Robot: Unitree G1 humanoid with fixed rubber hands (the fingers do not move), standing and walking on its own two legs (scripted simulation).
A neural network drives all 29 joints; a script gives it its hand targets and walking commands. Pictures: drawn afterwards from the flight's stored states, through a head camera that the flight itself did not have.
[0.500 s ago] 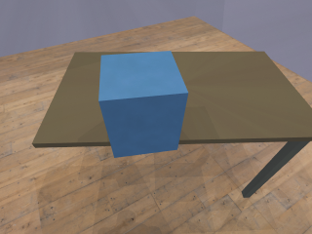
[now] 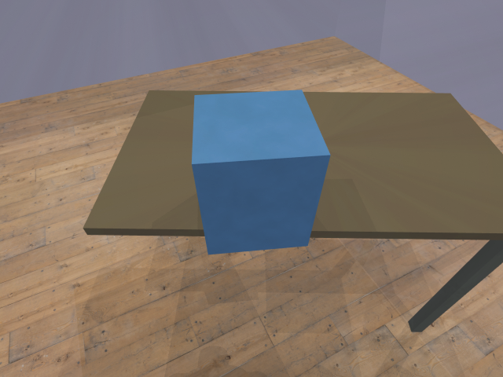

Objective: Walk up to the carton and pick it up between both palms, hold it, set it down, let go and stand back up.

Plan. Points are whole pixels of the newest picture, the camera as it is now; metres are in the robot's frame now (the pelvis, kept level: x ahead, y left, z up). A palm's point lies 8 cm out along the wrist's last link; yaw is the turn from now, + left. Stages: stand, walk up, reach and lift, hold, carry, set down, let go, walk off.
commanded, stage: walk up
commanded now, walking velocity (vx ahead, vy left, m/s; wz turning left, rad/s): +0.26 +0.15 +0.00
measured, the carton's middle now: (253, 174) +0.51 +0.02 +0.05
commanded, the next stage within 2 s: none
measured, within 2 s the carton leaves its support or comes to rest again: neither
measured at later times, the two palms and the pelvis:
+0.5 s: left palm out of the picture +0.11 +0.33 -0.16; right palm out of the picture +0.07 -0.09 -0.14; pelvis +0.09 +0.11 +0.00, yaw +1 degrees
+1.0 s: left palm out of the picture +0.16 +0.23 -0.13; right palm out of the picture +0.09 -0.22 -0.16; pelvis +0.11 +0.01 +0.00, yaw +0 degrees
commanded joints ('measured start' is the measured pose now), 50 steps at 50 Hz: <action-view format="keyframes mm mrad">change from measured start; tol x32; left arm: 1 -8 157 25 -40 1 -23 2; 50 -137 104 -44 -143 -25 -39 -18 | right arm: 1 29 7 -9 -95 11 -37 18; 50 89 -35 21 2 26 10 -40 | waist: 1 -62 -201 114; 10 -159 421 -44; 38 -34 233 -81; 41 -19 -386 -78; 50 -77 -141 9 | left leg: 1 -57 69 -19 -61 50 -36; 7 424 44 56 -461 83 -34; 11 289 489 -661 -882 -588 82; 17 128 187 -3 -653 831 91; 24 543 471 -257 -506 1078 243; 37 338 233 -27 -471 675 144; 40 3 55 29 -179 -280 17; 50 125 50 -73 -203 -81 7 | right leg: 1 -120 -176 128 -251 -234 -82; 6 -267 -151 30 -127 -255 -95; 12 -506 4 1 812 -199 -12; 36 -157 57 -90 220 -85 13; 41 179 -303 230 -65 818 -146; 50 59 -145 65 -102 474 -162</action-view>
